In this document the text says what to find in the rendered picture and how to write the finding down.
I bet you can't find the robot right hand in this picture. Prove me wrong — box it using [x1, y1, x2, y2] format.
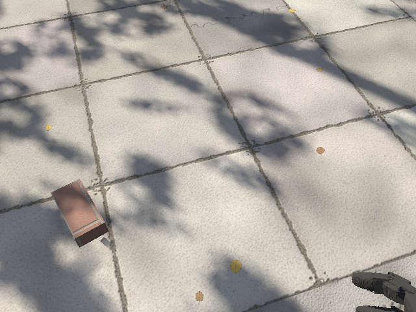
[352, 272, 416, 312]

